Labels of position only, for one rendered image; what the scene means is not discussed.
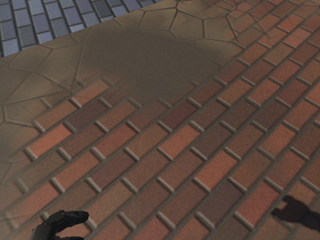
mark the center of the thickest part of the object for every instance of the left robot hand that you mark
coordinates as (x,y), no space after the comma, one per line
(58,222)

